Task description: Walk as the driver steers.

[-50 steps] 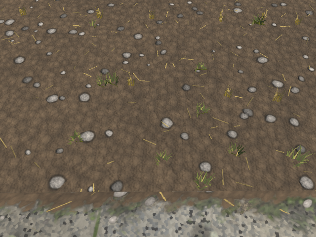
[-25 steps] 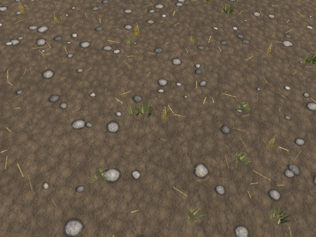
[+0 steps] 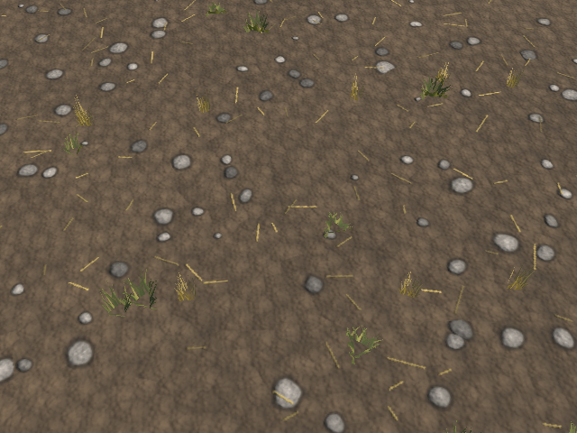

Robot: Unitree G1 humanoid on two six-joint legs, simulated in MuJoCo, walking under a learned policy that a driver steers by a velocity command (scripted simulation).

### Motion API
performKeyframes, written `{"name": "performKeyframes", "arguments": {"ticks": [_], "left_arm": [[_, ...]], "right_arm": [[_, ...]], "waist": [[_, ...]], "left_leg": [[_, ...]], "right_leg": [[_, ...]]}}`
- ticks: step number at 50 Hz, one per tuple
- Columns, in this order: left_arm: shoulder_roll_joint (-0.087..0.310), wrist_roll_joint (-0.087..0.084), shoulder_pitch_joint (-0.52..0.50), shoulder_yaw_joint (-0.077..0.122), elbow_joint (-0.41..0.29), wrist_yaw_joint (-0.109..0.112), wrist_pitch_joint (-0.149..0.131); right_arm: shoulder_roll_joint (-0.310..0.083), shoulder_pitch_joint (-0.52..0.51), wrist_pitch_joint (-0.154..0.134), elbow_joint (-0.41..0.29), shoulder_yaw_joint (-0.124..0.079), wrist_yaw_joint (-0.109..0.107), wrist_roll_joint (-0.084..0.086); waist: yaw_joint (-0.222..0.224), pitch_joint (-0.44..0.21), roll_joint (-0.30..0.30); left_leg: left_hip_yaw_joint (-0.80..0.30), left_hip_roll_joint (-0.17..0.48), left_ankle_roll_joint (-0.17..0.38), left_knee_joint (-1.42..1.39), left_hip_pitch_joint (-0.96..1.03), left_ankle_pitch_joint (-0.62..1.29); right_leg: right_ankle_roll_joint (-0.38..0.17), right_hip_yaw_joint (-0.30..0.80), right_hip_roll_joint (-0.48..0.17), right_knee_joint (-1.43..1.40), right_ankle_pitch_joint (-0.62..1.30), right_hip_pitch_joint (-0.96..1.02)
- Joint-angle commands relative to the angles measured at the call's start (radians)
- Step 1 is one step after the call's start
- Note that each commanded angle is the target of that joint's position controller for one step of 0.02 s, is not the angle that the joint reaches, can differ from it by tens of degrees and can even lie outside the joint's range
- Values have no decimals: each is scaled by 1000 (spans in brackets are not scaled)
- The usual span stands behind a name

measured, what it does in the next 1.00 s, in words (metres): walks ahead: left foot, then right foot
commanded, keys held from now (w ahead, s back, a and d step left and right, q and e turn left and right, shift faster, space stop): w+e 0.16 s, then w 0.26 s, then w+q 0.36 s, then q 0.22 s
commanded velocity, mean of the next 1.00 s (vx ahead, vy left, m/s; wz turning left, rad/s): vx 0.46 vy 0.00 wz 0.00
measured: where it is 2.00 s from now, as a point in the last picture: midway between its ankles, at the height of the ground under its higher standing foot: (300, 358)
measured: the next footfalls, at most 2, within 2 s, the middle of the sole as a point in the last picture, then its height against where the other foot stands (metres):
left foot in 0.42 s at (256, 431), level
right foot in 0.90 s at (352, 343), level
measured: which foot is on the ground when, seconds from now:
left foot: up 0.00-0.40, down 0.42-0.90, up 0.92-1.00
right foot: down 0.00-0.44, up 0.46-0.88, down 0.90-1.00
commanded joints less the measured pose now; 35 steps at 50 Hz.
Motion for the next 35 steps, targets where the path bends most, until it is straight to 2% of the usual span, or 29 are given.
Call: {"name": "performKeyframes", "arguments": {"ticks": [1,2,3,5,7,8,11,13,16,19,20,21,22,23,24,25,26,27,28,30,32,35], "left_arm": [[134,-6,157,38,-32,9,-21],[93,-2,104,25,-48,11,-21],[97,10,90,23,-63,16,-22],[108,4,98,27,-66,25,-27],[136,2,131,34,-60,40,-27],[143,0,151,35,-56,47,-24],[129,-3,189,28,-42,57,-16],[128,-2,224,24,-26,58,-15],[133,-2,265,23,-4,58,-12],[148,3,256,28,3,63,-3],[149,3,233,28,-2,64,0],[129,7,214,20,-11,61,1],[97,24,200,3,-36,61,0],[28,4,354,-16,-33,59,-15],[86,1,337,-15,-26,54,-27],[138,-8,216,-1,-49,48,-35],[128,2,133,-6,-70,48,-42],[116,21,94,-4,-85,47,-50],[106,30,102,0,-89,47,-52],[76,33,128,-5,-89,48,-47],[56,35,88,-13,-102,54,-41],[32,31,-26,-26,-124,51,-44]], "right_arm": [[-119,-84,-73,-138,-16,3,1],[-131,-81,-62,-130,-27,-5,-24],[-133,-57,-48,-136,-31,-2,-28],[-115,-48,-27,-142,-30,-1,-37],[-91,-112,-16,-167,-22,-4,-42],[-83,-156,-15,-181,-18,-4,-43],[-51,-248,-21,-195,-1,9,-35],[-51,-305,-29,-206,3,23,-26],[-81,-357,-43,-229,-3,40,-19],[-111,-314,-53,-232,-14,46,-19],[-126,-243,-56,-215,-24,43,-20],[-157,-122,-59,-184,-39,38,-28],[-207,53,-57,-160,-50,34,-38],[-275,157,-47,-116,-72,43,-38],[-187,156,-43,-110,-48,50,-7],[-135,82,-35,-125,-32,47,0],[-126,24,-23,-143,-24,46,-12],[-118,-5,-18,-147,-20,47,-17],[-106,-17,-18,-152,-13,46,-24],[-108,-18,-17,-149,-13,43,-17],[-135,-2,-14,-139,-22,31,-9],[-167,33,-1,-123,-34,15,-2]], "waist": [[54,-178,25],[20,-136,34],[-8,-135,-14],[-19,-122,-12],[-5,-98,-12],[9,-89,-22],[57,-87,-71],[90,-78,-86],[109,-51,-89],[73,-48,-115],[29,-77,-119],[-30,-161,-99],[-101,-312,-16],[-49,-424,297],[-62,-382,271],[-73,-218,164],[-59,-140,61],[-37,-77,24],[-9,-80,39],[16,-97,83],[13,-90,88],[-22,-72,84]], "left_leg": [[-136,32,35,133,-546,109],[-129,59,31,65,-481,156],[-135,69,18,40,-421,178],[-116,72,-13,-42,-393,201],[-91,54,-38,-153,-415,284],[-86,43,-47,-226,-423,343],[-70,6,-45,-474,-368,541],[-58,-14,-38,-565,-325,621],[-73,-20,-3,-638,-361,573],[-66,-33,47,-681,-327,445],[-40,-56,71,-715,-228,435],[-44,-46,107,-721,-42,475],[-207,99,180,-687,227,504],[-655,295,354,-758,572,315],[-825,310,347,-865,578,103],[-699,275,303,-881,448,68],[-592,231,280,-897,313,151],[-529,196,279,-918,206,262],[-481,162,269,-934,151,355],[-416,123,276,-954,105,460],[-362,109,285,-969,52,516],[-307,75,254,-970,-8,496]], "right_leg": [[-216,547,-295,-362,96,569],[-189,461,-253,-382,189,461],[-202,445,-247,-401,256,384],[-204,382,-220,-417,355,314],[-187,332,-190,-424,396,271],[-173,316,-176,-421,395,262],[-121,260,-138,-407,308,264],[-111,279,-156,-408,231,273],[-111,345,-216,-356,212,380],[-89,393,-261,-292,327,471],[-73,376,-240,-227,471,474],[-48,331,-184,-84,582,442],[-14,263,-122,184,424,306],[70,173,41,550,-131,-81],[70,225,4,646,-349,-237],[66,207,-53,672,-268,-301],[65,170,-89,634,-195,-283],[70,157,-114,559,-150,-268],[75,157,-138,498,-116,-213],[100,133,-141,395,-108,-157],[129,108,-131,273,-82,-136],[150,101,-105,62,108,-71]]}}
Velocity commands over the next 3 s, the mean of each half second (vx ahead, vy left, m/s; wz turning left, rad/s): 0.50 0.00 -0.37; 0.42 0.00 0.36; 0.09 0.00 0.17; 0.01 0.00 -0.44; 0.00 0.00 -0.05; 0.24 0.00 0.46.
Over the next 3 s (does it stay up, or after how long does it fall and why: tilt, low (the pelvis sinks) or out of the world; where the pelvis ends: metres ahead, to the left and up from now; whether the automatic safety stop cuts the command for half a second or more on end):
stays up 0.71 0.06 0.01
